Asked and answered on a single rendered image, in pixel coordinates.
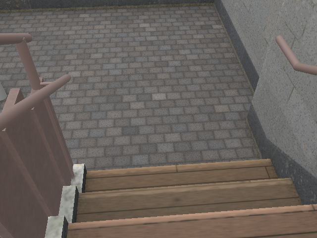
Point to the stairs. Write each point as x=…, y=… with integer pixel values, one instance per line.
x=237, y=199

